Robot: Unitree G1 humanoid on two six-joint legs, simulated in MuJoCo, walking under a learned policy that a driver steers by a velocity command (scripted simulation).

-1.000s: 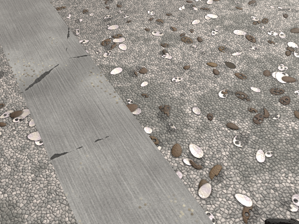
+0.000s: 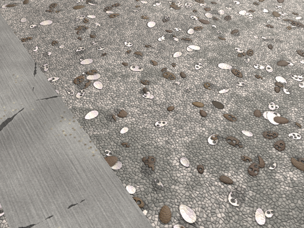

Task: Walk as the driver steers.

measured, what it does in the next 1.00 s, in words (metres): walks ahead, turning left: left foot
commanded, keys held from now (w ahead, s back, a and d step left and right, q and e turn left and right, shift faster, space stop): w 0.24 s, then w+q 0.76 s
